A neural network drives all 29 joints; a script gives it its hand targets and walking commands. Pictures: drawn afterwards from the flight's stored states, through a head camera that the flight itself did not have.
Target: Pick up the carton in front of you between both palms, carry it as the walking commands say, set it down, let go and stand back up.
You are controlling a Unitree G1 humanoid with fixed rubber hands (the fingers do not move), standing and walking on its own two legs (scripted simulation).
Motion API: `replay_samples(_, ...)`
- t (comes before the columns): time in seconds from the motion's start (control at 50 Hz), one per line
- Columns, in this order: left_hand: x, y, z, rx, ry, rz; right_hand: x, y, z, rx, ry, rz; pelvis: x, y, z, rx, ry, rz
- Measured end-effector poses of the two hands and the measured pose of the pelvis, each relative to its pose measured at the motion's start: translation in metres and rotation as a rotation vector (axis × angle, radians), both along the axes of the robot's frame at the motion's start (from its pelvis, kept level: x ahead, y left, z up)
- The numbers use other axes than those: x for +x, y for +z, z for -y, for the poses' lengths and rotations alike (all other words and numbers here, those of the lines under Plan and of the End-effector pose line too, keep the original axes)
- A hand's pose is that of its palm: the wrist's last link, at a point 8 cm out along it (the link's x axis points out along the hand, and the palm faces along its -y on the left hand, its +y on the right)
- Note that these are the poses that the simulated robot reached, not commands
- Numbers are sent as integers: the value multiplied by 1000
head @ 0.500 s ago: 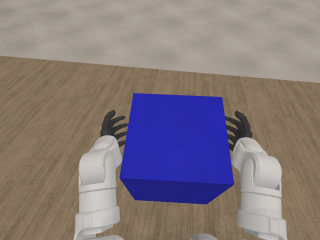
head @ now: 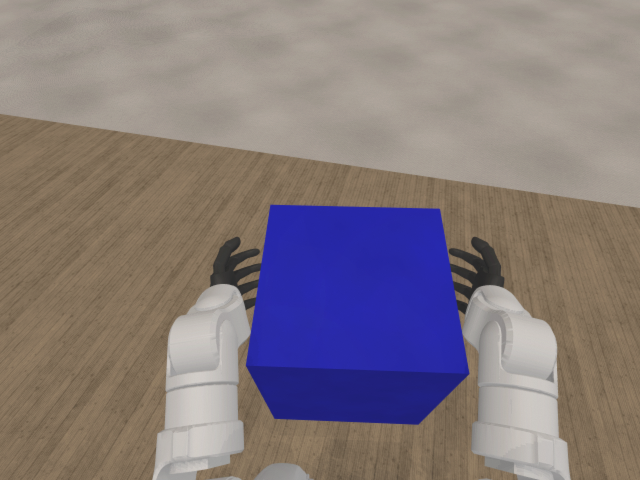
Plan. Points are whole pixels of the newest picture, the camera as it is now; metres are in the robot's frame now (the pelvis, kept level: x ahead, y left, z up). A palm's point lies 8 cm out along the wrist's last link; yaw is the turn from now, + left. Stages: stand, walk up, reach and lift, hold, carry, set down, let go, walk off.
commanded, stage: carry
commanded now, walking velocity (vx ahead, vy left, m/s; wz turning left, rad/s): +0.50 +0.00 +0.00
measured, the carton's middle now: (349, 323) +0.31 +0.01 -0.01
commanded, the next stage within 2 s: none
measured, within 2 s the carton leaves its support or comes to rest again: neither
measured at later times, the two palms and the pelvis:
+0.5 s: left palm (257, 138) +0.64 +0.19 +0.05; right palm (433, 146) +0.62 -0.12 +0.05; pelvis +0.31 +0.05 -0.03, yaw -1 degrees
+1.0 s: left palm (296, 91) +0.92 +0.16 -0.02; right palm (425, 90) +0.94 -0.15 -0.02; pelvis +0.62 +0.00 -0.09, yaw +0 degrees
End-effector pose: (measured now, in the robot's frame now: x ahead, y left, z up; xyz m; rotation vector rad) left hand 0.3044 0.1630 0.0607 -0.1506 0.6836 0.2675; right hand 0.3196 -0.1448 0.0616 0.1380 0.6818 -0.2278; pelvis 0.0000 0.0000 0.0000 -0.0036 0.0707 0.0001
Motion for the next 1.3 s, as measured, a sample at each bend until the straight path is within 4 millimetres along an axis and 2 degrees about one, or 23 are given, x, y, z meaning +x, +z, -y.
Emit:
replay_samples(0.1,55,4,-3,-5,4,32,59,1,-3,-17,12,29,54,7,0,10,4,-17)
replay_samples(0.22,136,17,-9,15,-13,95,136,12,-7,-42,-2,95,132,4,-12,5,-8,-20)
replay_samples(0.28,182,21,-18,19,-14,137,181,16,-15,-59,-6,139,178,-7,-21,-8,-12,-14)
replay_samples(0.36,250,11,-30,35,-33,193,242,13,-25,-90,-25,194,239,-36,-34,-10,-22,3)
replay_samples(0.42,289,-1,-32,37,-62,147,271,4,-27,-78,-41,149,270,-40,-41,-2,-17,-1)
replay_samples(0.54,355,-12,-24,-8,-72,67,320,-9,-24,-8,-69,75,332,-31,-50,-16,-21,-15)
replay_samples(0.66,424,-10,-20,-1,-69,86,391,-4,-21,-1,-61,94,400,-28,-45,-12,-19,-17)
replay_samples(0.76,492,-12,-12,27,-61,123,460,-6,-10,-17,-54,126,469,-41,-31,9,-13,-11)
replay_samples(0.82,537,-23,-3,51,-58,139,506,-20,0,-21,-53,140,517,-62,-21,24,-7,0)
replay_samples(0.88,579,-43,5,74,-50,135,555,-46,9,-24,-39,135,560,-87,-13,2,-12,11)
replay_samples(0.96,607,-75,6,40,-23,31,597,-77,9,-23,-13,31,599,-90,-3,-3,-12,5)
replay_samples(1.02,628,-85,4,2,-3,-1,627,-87,4,7,-4,-3,628,-84,2,2,-1,0)
replay_samples(1.18,719,-68,0,8,-4,76,721,-74,1,-29,3,72,716,-76,0,13,-4,-20)
replay_samples(1.3,803,-55,-11,21,-15,147,804,-60,-7,-61,-10,147,799,-88,-15,-6,-13,-13)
